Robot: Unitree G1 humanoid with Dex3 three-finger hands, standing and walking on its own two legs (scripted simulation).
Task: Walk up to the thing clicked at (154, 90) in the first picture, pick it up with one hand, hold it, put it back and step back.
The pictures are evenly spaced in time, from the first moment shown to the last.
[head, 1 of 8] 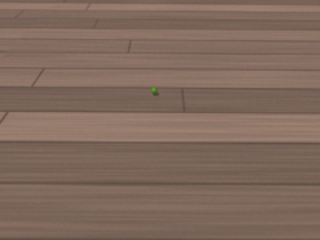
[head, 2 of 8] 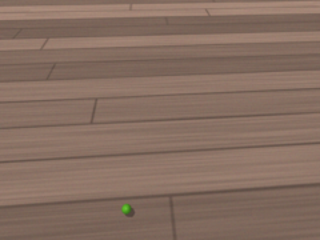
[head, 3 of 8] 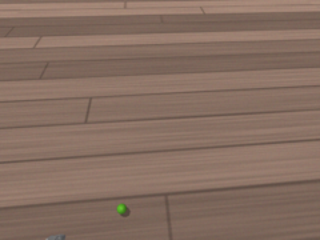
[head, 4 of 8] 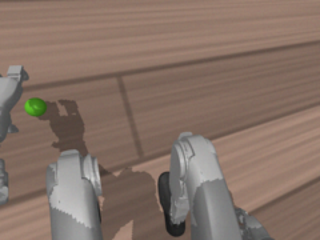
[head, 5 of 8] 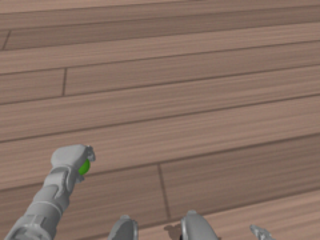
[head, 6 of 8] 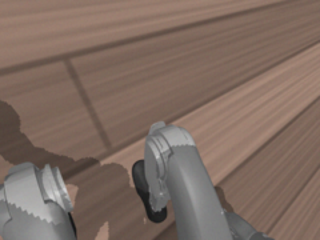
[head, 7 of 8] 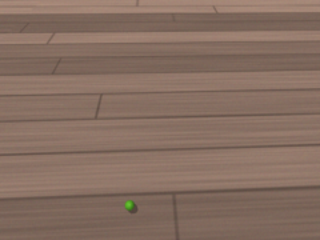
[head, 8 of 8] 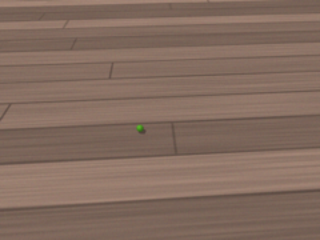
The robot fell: no
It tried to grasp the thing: yes
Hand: left
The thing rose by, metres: 0.69
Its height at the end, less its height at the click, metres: +0.00
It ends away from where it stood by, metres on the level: 0.00
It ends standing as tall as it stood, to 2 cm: yes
